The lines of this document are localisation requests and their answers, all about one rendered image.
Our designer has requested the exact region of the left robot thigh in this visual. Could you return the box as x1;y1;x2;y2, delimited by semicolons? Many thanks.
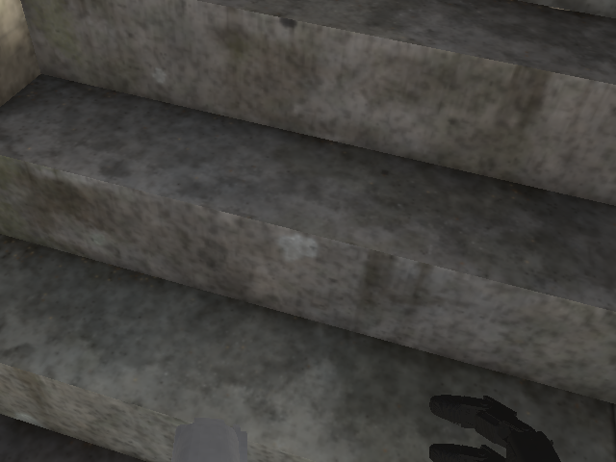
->
173;418;247;462

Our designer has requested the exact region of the right robot hand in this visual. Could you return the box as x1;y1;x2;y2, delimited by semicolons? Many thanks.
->
429;395;561;462

